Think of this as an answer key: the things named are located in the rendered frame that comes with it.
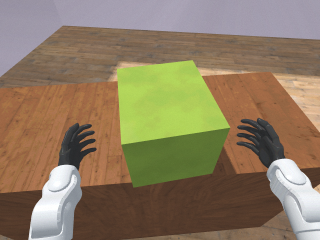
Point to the robot right hand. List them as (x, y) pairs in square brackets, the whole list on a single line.
[(267, 144)]

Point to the robot left hand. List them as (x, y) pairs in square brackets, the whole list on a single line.
[(70, 152)]

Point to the robot right forearm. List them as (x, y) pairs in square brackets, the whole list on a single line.
[(301, 203)]

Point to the robot left forearm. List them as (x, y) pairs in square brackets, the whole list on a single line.
[(53, 216)]

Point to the carton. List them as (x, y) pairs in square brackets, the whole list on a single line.
[(170, 124)]

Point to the pedestal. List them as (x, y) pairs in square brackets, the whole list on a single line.
[(237, 195)]

